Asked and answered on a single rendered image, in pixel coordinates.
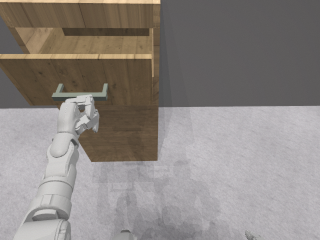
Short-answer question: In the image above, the cabinet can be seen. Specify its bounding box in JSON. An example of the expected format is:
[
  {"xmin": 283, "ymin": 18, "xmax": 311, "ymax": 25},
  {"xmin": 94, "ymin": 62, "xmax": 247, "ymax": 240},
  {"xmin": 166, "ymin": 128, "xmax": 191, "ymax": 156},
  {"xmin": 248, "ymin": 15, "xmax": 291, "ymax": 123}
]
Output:
[{"xmin": 0, "ymin": 0, "xmax": 161, "ymax": 162}]

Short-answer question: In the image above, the left robot upper arm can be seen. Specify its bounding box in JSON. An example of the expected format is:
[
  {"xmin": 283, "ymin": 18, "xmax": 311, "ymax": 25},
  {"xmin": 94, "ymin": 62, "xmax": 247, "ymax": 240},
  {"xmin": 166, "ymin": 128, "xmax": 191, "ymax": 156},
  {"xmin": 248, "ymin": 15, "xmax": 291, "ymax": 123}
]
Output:
[{"xmin": 15, "ymin": 218, "xmax": 71, "ymax": 240}]

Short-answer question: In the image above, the robot left shin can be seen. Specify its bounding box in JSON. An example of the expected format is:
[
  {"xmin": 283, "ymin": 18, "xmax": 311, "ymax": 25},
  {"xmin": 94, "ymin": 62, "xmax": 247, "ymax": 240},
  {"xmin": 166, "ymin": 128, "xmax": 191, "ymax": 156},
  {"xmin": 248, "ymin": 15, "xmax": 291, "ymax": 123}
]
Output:
[{"xmin": 120, "ymin": 229, "xmax": 131, "ymax": 233}]

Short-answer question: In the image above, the drawer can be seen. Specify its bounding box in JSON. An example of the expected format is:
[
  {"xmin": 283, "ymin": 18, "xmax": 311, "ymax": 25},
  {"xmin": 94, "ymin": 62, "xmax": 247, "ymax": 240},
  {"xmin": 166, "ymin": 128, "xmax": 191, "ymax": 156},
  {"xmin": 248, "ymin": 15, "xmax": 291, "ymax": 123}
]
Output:
[{"xmin": 0, "ymin": 27, "xmax": 153, "ymax": 106}]

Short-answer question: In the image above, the left robot hand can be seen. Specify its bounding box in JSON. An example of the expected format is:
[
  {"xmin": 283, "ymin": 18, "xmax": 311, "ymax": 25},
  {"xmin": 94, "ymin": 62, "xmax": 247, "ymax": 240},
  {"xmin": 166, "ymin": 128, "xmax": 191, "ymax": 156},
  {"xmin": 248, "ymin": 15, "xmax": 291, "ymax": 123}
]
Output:
[{"xmin": 57, "ymin": 94, "xmax": 100, "ymax": 139}]

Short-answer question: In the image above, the left robot forearm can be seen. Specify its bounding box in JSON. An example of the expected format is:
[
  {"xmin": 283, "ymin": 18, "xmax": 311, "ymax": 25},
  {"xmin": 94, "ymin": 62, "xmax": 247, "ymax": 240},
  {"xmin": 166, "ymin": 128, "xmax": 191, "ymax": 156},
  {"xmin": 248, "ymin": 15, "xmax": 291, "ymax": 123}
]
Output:
[{"xmin": 12, "ymin": 132, "xmax": 80, "ymax": 240}]

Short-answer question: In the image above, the right robot hand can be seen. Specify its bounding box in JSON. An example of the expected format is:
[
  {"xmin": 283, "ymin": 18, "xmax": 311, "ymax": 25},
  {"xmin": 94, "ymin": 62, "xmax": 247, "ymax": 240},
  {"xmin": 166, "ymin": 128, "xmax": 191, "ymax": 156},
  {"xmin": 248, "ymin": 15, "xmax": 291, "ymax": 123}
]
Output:
[{"xmin": 245, "ymin": 230, "xmax": 265, "ymax": 240}]

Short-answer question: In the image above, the handle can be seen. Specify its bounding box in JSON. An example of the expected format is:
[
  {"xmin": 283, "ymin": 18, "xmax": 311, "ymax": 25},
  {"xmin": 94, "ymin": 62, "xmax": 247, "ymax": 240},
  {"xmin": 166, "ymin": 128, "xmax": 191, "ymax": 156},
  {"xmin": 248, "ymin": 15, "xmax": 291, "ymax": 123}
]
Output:
[{"xmin": 52, "ymin": 83, "xmax": 108, "ymax": 101}]

